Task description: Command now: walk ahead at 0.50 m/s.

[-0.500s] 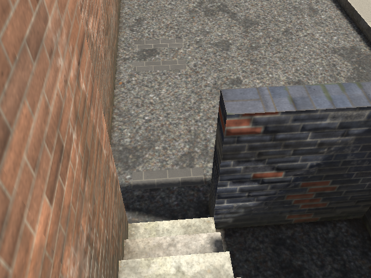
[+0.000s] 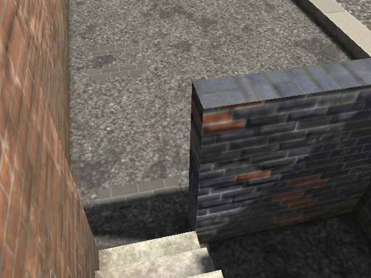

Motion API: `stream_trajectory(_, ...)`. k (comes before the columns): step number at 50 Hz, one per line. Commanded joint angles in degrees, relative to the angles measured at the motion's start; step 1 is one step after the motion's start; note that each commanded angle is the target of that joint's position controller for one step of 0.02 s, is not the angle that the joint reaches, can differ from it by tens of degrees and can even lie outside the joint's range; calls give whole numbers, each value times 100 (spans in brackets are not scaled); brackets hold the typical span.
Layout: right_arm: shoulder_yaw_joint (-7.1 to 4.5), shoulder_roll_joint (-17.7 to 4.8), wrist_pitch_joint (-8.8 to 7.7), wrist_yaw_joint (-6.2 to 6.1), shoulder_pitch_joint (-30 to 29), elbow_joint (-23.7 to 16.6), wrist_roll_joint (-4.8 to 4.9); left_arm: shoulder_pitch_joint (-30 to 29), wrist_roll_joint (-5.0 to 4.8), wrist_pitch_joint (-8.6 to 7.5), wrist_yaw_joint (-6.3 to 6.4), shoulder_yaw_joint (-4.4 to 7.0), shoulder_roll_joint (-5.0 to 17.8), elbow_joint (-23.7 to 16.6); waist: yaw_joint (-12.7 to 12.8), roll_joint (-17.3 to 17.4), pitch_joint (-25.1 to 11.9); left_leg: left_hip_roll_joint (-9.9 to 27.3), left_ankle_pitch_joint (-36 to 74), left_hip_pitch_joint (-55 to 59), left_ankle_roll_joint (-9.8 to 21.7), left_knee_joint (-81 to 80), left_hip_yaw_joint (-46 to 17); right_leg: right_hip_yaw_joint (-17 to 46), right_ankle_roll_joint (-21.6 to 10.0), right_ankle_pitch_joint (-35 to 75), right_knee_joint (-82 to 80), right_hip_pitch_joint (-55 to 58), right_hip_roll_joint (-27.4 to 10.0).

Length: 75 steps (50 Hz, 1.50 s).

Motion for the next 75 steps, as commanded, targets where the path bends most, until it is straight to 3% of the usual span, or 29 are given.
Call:
stream_trajectory(1,-360,-1163,352,-224,199,-144,87,-658,-293,260,52,127,124,-527,-294,866,1457,1351,3842,-1127,631,-1475,-1758,-280,-20,-591,-1555,1266,143)
stream_trajectory(5,-489,-1169,306,-57,378,393,-254,1923,-202,243,59,555,793,500,597,3,580,642,3696,-1613,921,2353,-1458,59,-530,-964,-3357,3958,-119)
stream_trajectory(6,-502,-779,162,46,164,339,-156,2735,-182,228,89,535,812,646,978,-711,-106,-66,-335,-3817,583,4863,-657,592,-815,1961,-1541,5900,-776)
stream_trajectory(8,-475,-1117,-64,-19,-88,-264,223,2767,-261,331,-27,676,1529,717,998,-1256,-1515,178,-55,-5289,365,6519,-1050,1805,-1831,1856,-224,6745,-2242)
stream_trajectory(10,-447,-1043,122,-188,-1126,-125,-122,2175,6,249,41,597,1098,652,963,-265,-473,430,1021,-5103,57,5651,-1482,2375,-2033,-4351,-2057,4188,-2037)
stream_trajectory(14,-329,-304,421,-179,-1249,-50,-340,1489,-5,-75,91,26,168,823,217,208,982,202,4252,-4015,-685,2533,-1525,1420,-1202,-4304,-1557,557,-1261)
stream_trajectory(18,-477,-610,366,-61,-746,347,-428,1003,-65,-141,67,164,698,905,-52,-186,289,368,6865,-2079,-678,713,-936,920,-837,-4335,-1090,403,-723)
stream_trajectory(19,-339,-1093,279,873,-826,-160,-1491,2381,408,-499,313,194,1223,1231,655,-1706,2037,403,5725,-4283,-473,3029,-981,1504,-1549,-4568,-949,-89,-930)
stream_trajectory(22,-157,-575,184,1162,-1711,-596,-1236,4407,455,-704,569,-2,342,2451,1470,-369,1083,819,6133,-7000,-219,693,-2372,2910,-1625,-4767,-410,3767,-1374)
stream_trajectory(26,14,-763,299,1133,-2071,-1088,-1251,1690,604,-766,400,-166,768,1416,662,-77,949,1109,8053,-1891,-327,-656,-633,963,-1183,-7646,-262,-1521,-609)
stream_trajectory(27,-240,-637,208,483,-2668,-1019,18,1316,-248,-454,301,146,849,1195,627,688,178,800,7959,-243,-618,-2028,-530,1305,-701,-6011,-1184,-760,-585)
stream_trajectory(28,177,-587,258,956,-1966,-1355,-1276,1179,783,-642,290,-183,1139,1025,379,-463,974,996,7781,413,-590,-714,-563,545,-610,-7560,213,-2559,-673)
stream_trajectory(29,-43,-912,198,1015,-805,-790,-1443,792,737,-668,208,22,1384,731,269,-144,980,854,7157,563,-664,-884,-290,-24,-542,-7646,900,-2191,-532)
stream_trajectory(32,-167,-1343,52,925,-776,-857,-858,2044,273,-216,203,-33,1469,802,617,739,784,774,6008,1433,-880,-5814,-49,323,-561,-7488,3246,124,-53)
stream_trajectory(33,-351,-1626,-22,861,1279,-110,-1184,2442,1036,-122,-159,-72,1372,874,-11,1046,32,725,7258,3679,-615,-3761,168,-56,-139,-6014,5341,-612,176)
stream_trajectory(34,-604,-2465,48,781,389,-782,-1293,2996,563,-146,-432,92,1210,1092,202,1082,-94,1117,6037,2826,-382,-3918,-778,518,-25,-5409,6944,-890,208)
stream_trajectory(35,-700,-3014,32,825,699,-716,-1409,3671,292,-237,-526,32,810,790,657,1610,-1274,1703,10537,4178,37,-1847,-1137,170,170,-5963,8645,-2014,403)
stream_trajectory(37,-625,-2751,-183,1100,1223,-602,-733,1669,-92,-425,-350,-13,793,-678,152,1685,-975,2866,7593,4262,1050,-3472,-3696,-376,569,-5988,9010,-4847,374)
stream_trajectory(40,98,-618,-419,1054,-756,-853,-885,1559,-444,-393,10,-434,-183,-699,1015,320,977,3110,4502,-108,1028,-4585,-3516,1037,452,-3170,5830,-3213,-990)
stream_trajectory(43,13,-1205,-481,812,-1007,-847,-663,1951,226,-20,-97,-20,355,51,883,604,1324,1931,1502,-2850,749,-4302,-1591,198,162,-1465,3915,-1113,-502)
stream_trajectory(44,-201,-1645,-480,793,-437,-523,-946,1735,292,-4,-128,-9,365,57,619,815,985,2048,1555,-2388,955,-4467,-1795,132,99,-1641,4752,-1353,-320)
stream_trajectory(49,81,-246,-407,524,541,183,-928,1431,168,-173,161,-224,212,-44,118,-34,451,2098,2796,1554,824,-2845,-2239,1139,183,-1329,2024,-4295,-691)
stream_trajectory(56,-87,-726,-272,609,-24,-239,-743,604,332,-65,-5,39,729,98,316,418,986,1281,1324,-2074,251,-2262,-874,-444,-37,-364,-127,697,-139)
stream_trajectory(57,-431,-1267,-10,55,-121,-86,428,248,-553,69,-47,50,203,-46,356,1131,980,1581,2830,-991,147,-1754,-695,276,-108,668,-1468,1177,-410)
stream_trajectory(60,-611,-1476,367,-211,-93,153,-99,1834,-393,85,28,323,544,588,735,877,616,1500,3444,-525,619,946,-722,-10,-338,377,-3253,3054,-390)
stream_trajectory(63,-537,-499,92,-118,730,31,266,3247,14,12,42,484,1579,1149,605,-2105,-624,249,-1369,-4441,64,5700,-509,411,-322,6536,209,6634,-1475)
stream_trajectory(66,-331,-702,166,-130,-987,17,76,1988,30,173,235,388,834,626,1084,-900,-955,712,817,-4435,-143,4879,-733,1328,-1016,-1112,-1490,4560,-1567)
stream_trajectory(71,-208,-385,591,-244,-1503,-221,-331,1463,-70,-78,246,-63,176,886,362,297,644,378,3801,-3517,-833,2387,-1446,1376,-1339,-2413,-1518,833,-1646)
stream_trajectory(75,-252,-586,787,-191,-199,515,-489,311,-75,-316,64,5,749,793,-397,-786,19,376,5637,8,-836,869,-595,631,-1098,-1587,-1818,-311,-1110)
Next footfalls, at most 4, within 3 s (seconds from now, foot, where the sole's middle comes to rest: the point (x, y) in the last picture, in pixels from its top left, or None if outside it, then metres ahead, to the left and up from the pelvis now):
0.12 right None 0.19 -0.12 -0.87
0.68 left None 0.37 0.22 -1.08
1.22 right None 0.66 -0.09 -1.28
1.60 left None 0.67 0.15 -1.28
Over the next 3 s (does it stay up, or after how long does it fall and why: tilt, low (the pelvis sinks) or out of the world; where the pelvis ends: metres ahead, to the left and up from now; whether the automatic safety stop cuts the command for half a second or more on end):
stays up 0.63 0.00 -0.50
